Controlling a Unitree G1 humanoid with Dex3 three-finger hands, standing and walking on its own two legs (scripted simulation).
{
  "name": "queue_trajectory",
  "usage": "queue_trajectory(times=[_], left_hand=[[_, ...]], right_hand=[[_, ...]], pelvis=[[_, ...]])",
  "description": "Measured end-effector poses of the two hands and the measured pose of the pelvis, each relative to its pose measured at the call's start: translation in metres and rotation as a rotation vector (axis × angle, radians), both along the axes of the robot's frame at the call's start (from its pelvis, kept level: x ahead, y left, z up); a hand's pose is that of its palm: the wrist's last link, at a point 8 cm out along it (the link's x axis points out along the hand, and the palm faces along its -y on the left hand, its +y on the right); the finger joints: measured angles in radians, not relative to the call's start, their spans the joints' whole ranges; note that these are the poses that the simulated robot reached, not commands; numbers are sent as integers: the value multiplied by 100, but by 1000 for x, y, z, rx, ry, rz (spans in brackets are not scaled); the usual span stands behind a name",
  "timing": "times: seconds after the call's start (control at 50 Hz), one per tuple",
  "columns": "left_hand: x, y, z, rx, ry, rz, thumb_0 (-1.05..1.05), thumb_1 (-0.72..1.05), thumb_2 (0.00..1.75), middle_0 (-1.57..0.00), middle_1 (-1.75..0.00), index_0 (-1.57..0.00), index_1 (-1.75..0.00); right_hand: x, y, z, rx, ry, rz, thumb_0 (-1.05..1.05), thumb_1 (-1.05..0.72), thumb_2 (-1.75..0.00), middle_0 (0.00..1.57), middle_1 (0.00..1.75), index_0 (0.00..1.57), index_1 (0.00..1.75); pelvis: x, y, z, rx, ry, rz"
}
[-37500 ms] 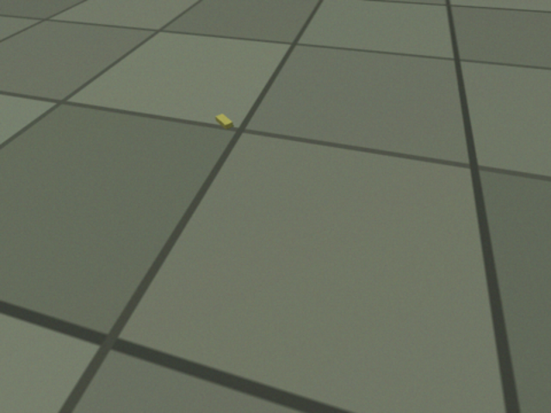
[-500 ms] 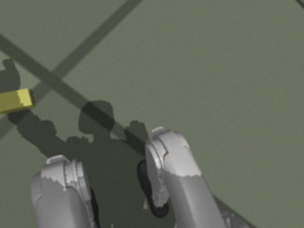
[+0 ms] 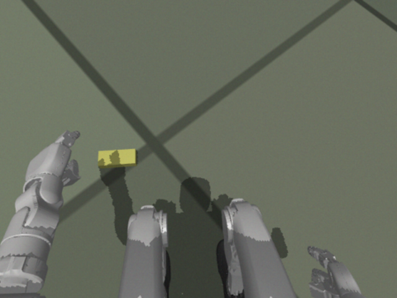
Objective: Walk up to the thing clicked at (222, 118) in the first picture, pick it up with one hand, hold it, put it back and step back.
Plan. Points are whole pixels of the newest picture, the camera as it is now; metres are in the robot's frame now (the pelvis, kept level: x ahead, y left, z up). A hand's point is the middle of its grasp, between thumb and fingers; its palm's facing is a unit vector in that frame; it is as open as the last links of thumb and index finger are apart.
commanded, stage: home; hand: left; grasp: from above
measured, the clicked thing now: (118, 158) +0.52 +0.26 -0.45
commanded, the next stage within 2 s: none
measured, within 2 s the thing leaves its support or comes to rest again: neither
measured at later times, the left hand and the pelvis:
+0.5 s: hand (49, 218) +0.27 +0.21 +0.10, palm faces +0.07 -0.96 -0.29, open 7.4 cm; pelvis +0.04 +0.00 +0.19, yaw +4 degrees
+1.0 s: hand out of the picture +0.23 +0.19 +0.21, palm faces +0.13 -0.97 -0.21, open 7.4 cm; pelvis +0.09 +0.00 +0.26, yaw +5 degrees
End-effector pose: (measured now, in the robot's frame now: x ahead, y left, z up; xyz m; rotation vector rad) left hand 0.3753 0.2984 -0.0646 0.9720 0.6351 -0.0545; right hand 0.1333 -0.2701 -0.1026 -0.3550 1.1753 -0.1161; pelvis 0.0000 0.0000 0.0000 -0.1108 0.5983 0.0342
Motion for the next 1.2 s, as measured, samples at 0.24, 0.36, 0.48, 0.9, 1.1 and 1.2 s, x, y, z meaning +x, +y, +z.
queue_trajectory(times=[0.24,0.36,0.48,0.9,1.1,1.2], left_hand=[[-73,-31,88,-331,1,250,1,88,90,-21,-30,-21,-31],[-97,-37,133,-444,19,383,1,89,90,-21,-30,-21,-30],[-118,-45,182,-552,43,494,2,90,90,-20,-30,-21,-30],[-165,-57,303,-646,18,552,1,90,90,-20,-30,-20,-30],[-168,-58,297,-660,40,567,2,90,90,-20,-30,-20,-30],[-165,-59,297,-659,37,559,2,90,90,-20,-30,-20,-30]], right_hand=[[71,30,110,55,-297,38,0,-91,-90,21,30,20,30],[78,37,155,67,-345,19,1,-90,-90,21,30,21,30],[76,38,201,53,-370,-13,1,-90,-90,21,30,21,30],[114,46,301,30,-590,-24,1,-90,-90,21,30,20,30],[133,51,308,38,-634,41,1,-90,-90,21,30,21,30],[130,48,306,31,-619,42,1,-90,-90,21,30,21,30]], pelvis=[[13,-5,93,32,-112,28],[25,-5,135,42,-166,36],[41,-4,179,50,-232,43],[87,3,256,74,-406,63],[87,0,256,81,-417,71],[88,0,256,81,-419,71]])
